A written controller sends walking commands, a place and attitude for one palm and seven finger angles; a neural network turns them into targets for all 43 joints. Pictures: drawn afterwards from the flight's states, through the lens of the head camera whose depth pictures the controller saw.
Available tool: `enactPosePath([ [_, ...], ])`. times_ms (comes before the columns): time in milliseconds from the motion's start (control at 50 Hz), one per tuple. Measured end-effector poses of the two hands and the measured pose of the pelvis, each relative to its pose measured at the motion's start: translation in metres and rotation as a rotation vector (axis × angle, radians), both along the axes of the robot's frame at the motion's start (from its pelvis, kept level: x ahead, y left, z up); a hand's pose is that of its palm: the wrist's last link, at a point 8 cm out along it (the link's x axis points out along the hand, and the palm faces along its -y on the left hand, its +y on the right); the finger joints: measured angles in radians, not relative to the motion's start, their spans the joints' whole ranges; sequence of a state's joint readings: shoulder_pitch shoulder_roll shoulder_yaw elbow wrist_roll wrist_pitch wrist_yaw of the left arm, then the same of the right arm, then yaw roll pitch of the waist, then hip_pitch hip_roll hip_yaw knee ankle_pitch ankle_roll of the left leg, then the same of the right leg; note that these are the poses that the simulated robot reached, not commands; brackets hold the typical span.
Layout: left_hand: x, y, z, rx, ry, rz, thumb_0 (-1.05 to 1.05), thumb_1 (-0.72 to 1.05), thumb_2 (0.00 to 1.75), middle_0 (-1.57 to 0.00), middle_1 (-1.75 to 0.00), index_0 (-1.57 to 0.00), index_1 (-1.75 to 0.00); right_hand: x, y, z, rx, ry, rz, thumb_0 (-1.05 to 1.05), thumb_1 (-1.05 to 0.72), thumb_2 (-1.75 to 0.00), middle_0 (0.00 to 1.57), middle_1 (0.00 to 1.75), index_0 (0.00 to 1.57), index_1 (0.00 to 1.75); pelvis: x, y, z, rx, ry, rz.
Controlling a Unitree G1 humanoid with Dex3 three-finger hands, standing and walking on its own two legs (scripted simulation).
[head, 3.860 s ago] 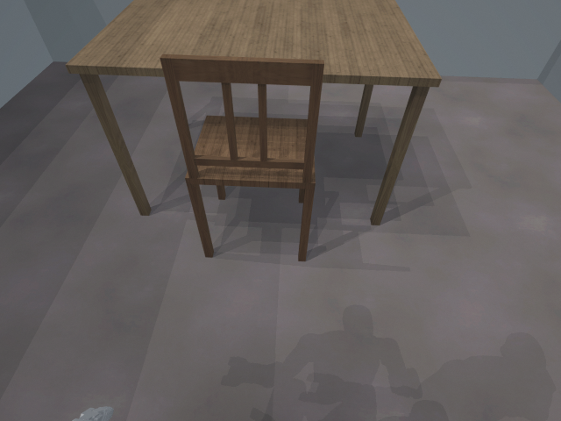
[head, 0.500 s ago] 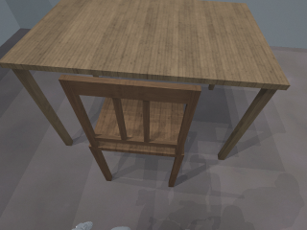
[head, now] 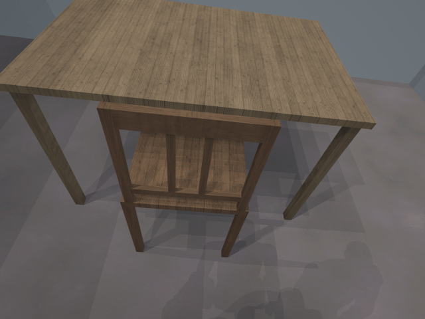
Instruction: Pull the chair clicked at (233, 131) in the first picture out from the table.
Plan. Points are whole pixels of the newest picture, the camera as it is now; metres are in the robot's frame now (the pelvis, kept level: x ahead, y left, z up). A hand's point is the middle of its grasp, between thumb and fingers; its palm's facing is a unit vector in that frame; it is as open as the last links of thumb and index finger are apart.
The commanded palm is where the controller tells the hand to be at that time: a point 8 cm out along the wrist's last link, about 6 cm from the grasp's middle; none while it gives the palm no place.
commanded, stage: come to a stop and stand still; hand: left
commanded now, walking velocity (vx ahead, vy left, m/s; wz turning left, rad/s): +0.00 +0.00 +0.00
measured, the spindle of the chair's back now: (171, 164) +0.51 +0.12 -0.10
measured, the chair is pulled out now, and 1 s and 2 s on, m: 0.00 0.00 0.00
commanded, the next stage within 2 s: look again from close up in 1.26 s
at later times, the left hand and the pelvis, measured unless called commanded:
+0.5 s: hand out of the picture -0.03 +0.07 -0.19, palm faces +0.08 -0.99 -0.14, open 7.3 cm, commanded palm none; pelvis -0.01 -0.08 -0.01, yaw +1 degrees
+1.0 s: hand out of the picture -0.01 +0.09 -0.19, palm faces +0.09 -0.98 -0.16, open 7.4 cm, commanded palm none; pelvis +0.02 -0.07 -0.01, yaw +1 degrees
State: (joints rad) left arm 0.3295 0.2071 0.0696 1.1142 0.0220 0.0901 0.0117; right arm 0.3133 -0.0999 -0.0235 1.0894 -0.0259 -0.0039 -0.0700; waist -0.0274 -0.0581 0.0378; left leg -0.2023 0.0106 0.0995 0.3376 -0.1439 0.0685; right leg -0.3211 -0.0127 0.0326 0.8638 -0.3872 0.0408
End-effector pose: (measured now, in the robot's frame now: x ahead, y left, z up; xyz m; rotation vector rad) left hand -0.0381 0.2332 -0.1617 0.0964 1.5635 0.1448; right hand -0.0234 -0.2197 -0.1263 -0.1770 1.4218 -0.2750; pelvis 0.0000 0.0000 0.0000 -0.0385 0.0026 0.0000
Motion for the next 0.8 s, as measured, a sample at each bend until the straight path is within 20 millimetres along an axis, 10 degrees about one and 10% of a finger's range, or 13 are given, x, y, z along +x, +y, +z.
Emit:
enactPosePath([
  [260,0.031,-0.059,0.008,0.059,-0.189,-0.031,0.01,0.93,0.9,-0.2,-0.3,-0.2,-0.3,-0.05,-0.04,-0.035,0.117,0.08,-0.041,0.0,-0.9,-0.9,0.2,0.3,0.2,0.3,-0.019,-0.049,-0.01,0.046,-0.036,0.014],
  [580,-0.008,-0.124,0.001,-0.034,-0.1,0.047,0.0,0.91,0.9,-0.2,-0.3,-0.2,-0.3,-0.012,-0.06,-0.033,0.131,0.045,0.037,0.0,-0.91,-0.9,0.2,0.3,0.2,0.3,-0.008,-0.079,-0.009,0.035,-0.035,0.025],
  [800,-0.007,-0.121,0.003,-0.027,-0.063,0.066,0.0,0.91,0.9,-0.2,-0.3,-0.2,-0.3,0.022,-0.068,-0.031,0.096,0.023,0.068,0.01,-0.92,-0.9,0.2,0.3,0.2,0.3,0.007,-0.077,-0.008,0.04,-0.026,0.026],
])
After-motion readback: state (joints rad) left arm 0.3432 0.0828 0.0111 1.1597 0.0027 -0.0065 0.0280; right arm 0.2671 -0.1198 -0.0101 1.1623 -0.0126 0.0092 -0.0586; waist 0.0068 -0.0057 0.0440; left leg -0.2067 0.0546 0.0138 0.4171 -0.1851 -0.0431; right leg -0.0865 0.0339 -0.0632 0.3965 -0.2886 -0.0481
